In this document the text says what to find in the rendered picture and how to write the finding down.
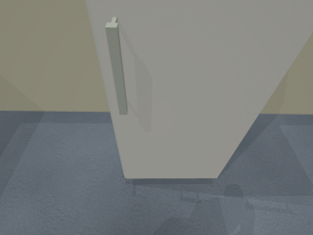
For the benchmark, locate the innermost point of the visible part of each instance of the fridge door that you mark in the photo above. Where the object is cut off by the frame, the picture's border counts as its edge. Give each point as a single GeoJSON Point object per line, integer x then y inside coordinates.
{"type": "Point", "coordinates": [197, 74]}

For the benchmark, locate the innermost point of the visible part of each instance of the handle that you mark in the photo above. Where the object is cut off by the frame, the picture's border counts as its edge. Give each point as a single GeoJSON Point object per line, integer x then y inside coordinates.
{"type": "Point", "coordinates": [113, 38]}

